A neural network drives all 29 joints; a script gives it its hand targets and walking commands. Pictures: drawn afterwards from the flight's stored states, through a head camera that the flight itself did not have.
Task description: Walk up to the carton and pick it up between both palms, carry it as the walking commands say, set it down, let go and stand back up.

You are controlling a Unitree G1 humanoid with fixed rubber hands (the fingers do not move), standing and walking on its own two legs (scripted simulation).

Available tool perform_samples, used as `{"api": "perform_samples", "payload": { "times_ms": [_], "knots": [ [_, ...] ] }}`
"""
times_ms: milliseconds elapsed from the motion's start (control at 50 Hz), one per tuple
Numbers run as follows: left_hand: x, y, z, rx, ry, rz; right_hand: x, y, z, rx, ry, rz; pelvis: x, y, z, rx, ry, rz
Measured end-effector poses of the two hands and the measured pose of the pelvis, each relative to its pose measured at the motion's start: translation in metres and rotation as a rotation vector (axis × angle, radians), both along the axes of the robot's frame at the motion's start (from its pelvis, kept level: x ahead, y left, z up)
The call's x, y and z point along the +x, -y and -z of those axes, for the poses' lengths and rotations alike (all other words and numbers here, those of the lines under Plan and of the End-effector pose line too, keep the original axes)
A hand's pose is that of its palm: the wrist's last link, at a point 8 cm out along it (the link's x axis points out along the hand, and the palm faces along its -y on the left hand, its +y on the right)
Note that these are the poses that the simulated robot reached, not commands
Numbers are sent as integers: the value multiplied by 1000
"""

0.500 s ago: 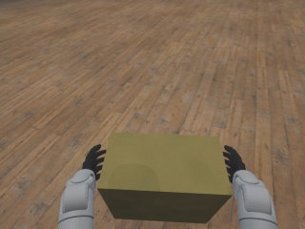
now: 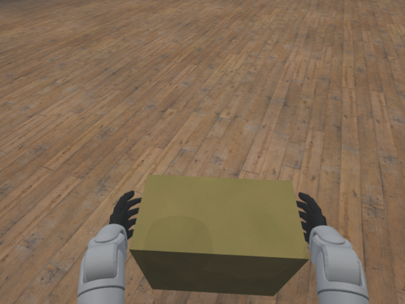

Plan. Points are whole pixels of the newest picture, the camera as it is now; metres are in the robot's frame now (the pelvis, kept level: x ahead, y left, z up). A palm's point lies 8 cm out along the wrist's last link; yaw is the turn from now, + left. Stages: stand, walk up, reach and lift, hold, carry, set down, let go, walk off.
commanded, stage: hold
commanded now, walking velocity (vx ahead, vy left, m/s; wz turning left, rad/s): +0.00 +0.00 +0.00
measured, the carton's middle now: (215, 240) +0.29 +0.00 -0.03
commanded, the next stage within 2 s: carry in 0.46 s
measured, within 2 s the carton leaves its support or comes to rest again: neither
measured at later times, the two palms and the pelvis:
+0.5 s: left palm (120, 230) +0.27 +0.19 +0.04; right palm (316, 231) +0.27 -0.19 +0.04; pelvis +0.00 +0.00 -0.01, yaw +0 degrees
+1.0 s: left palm (144, 254) +0.22 +0.13 +0.05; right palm (364, 252) +0.22 -0.25 +0.06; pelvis -0.03 -0.06 -0.03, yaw -1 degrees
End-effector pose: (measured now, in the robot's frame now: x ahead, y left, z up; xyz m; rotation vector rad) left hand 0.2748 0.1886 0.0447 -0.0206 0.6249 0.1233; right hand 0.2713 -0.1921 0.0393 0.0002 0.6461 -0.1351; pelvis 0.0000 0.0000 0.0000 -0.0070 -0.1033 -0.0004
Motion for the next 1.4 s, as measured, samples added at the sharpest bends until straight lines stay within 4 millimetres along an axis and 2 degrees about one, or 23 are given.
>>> {"api": "perform_samples", "payload": {
  "times_ms": [440,520,620,720,800,860,1020,1080,1160,1240,1320,1400],
  "knots": [
    [-3,0,0,0,2,-3,-2,0,0,-2,1,-3,-3,0,0,0,1,-4],
    [0,1,1,-25,28,-14,1,1,-2,-1,27,4,-5,3,8,6,-69,-2],
    [4,10,0,-46,59,-12,0,10,-9,-15,56,23,-6,13,19,13,-126,25],
    [2,35,-6,-55,53,8,-14,34,-12,7,51,69,-9,29,28,3,-161,46],
    [-8,59,-5,-66,20,8,-30,56,-10,22,19,95,-14,42,33,-5,-179,36],
    [-23,67,-2,-78,-22,-7,-41,65,-12,27,-23,95,-19,48,30,0,-185,20],
    [-56,60,-7,-99,-33,-54,-56,58,-24,38,-34,71,-33,59,26,-2,-187,28],
    [-63,64,-11,-103,-54,-53,-67,62,-25,44,-55,84,-37,67,19,-22,-178,40],
    [-66,83,-16,-118,-50,-40,-78,81,-33,36,-50,104,-45,83,13,-43,-177,50],
    [-64,115,-20,-114,-28,-9,-87,112,-36,38,-27,130,-53,109,15,-51,-185,64],
    [-66,158,-15,-98,-12,17,-98,155,-24,49,-10,150,-61,142,28,-36,-186,71],
    [-82,193,-4,-90,-64,11,-117,190,-7,63,-63,157,-72,161,28,-17,-187,65]
  ]
}}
